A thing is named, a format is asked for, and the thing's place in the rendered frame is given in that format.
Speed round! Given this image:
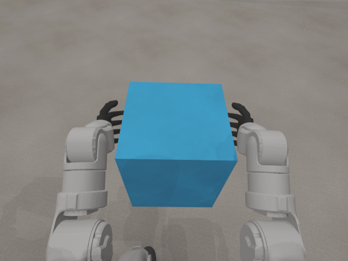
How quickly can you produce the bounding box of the robot left thigh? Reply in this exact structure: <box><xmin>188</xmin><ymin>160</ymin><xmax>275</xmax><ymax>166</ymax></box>
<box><xmin>118</xmin><ymin>250</ymin><xmax>152</xmax><ymax>261</ymax></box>

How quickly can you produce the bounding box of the robot left forearm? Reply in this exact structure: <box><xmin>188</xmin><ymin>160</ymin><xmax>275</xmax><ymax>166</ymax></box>
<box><xmin>46</xmin><ymin>120</ymin><xmax>115</xmax><ymax>261</ymax></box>

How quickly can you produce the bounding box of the carton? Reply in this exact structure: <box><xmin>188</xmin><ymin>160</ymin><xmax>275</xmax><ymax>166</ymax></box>
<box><xmin>115</xmin><ymin>82</ymin><xmax>238</xmax><ymax>207</ymax></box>

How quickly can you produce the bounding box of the left robot upper arm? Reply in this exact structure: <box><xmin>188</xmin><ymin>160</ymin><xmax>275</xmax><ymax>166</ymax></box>
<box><xmin>47</xmin><ymin>219</ymin><xmax>113</xmax><ymax>261</ymax></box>

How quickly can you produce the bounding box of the robot left foot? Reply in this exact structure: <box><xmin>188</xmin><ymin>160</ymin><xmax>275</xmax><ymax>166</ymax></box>
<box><xmin>144</xmin><ymin>246</ymin><xmax>156</xmax><ymax>261</ymax></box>

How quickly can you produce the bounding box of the robot right forearm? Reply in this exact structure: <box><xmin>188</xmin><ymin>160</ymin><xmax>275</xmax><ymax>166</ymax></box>
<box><xmin>237</xmin><ymin>122</ymin><xmax>306</xmax><ymax>257</ymax></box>

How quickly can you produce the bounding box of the robot left hand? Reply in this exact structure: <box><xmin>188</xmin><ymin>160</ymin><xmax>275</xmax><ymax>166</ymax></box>
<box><xmin>97</xmin><ymin>100</ymin><xmax>124</xmax><ymax>143</ymax></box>

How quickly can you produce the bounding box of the robot right hand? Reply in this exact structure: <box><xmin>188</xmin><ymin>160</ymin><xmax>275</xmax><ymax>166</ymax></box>
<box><xmin>228</xmin><ymin>103</ymin><xmax>253</xmax><ymax>146</ymax></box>

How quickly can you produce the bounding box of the right robot upper arm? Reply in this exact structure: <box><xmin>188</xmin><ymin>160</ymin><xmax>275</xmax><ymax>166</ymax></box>
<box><xmin>240</xmin><ymin>220</ymin><xmax>315</xmax><ymax>261</ymax></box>

